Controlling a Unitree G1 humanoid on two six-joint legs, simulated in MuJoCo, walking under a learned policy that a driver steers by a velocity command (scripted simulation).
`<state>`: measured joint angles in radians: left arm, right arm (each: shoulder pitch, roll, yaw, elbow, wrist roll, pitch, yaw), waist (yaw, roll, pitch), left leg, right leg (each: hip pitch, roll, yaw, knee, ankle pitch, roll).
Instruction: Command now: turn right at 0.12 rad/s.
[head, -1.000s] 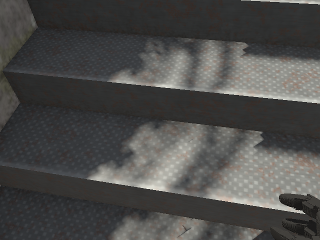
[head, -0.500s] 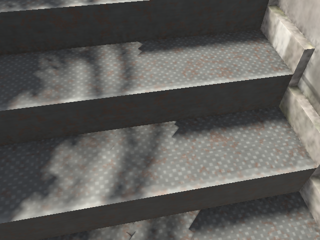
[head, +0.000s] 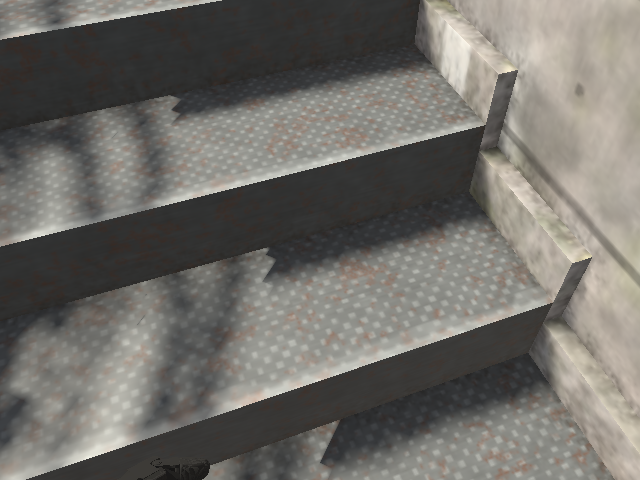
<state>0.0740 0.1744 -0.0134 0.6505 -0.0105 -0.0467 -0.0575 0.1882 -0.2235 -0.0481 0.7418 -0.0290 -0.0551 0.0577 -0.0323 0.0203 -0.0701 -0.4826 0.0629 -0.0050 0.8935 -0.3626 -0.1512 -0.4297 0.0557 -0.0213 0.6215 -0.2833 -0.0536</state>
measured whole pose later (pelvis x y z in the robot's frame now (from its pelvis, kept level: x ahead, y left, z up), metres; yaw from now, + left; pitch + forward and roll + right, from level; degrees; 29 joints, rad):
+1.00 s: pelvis -0.01 +0.03 +0.02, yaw +0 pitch +0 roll +0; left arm 0.41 0.14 0.00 0.93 0.01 -0.02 0.05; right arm 0.36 -0.15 -0.01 1.02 -0.01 0.01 -0.05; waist 0.00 -0.02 -0.02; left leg -0.17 0.00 0.05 0.42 -0.25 0.01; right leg -0.25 0.00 0.01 0.43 -0.18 0.00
